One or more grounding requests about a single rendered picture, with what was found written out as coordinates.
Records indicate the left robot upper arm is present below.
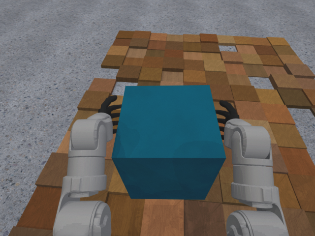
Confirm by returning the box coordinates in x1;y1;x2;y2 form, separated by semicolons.
54;201;111;236

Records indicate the right robot upper arm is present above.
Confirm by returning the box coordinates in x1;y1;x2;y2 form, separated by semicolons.
226;210;288;236

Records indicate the carton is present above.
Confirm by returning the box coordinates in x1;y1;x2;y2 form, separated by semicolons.
111;85;226;200

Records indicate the left robot hand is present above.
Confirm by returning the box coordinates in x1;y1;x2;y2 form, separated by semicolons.
98;95;122;134

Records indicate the left robot forearm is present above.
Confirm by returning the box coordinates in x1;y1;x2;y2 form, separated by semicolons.
53;113;113;236

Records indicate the right robot forearm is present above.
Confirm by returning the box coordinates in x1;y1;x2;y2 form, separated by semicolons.
223;118;289;235

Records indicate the right robot hand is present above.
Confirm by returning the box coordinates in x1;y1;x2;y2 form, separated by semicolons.
215;100;239;140

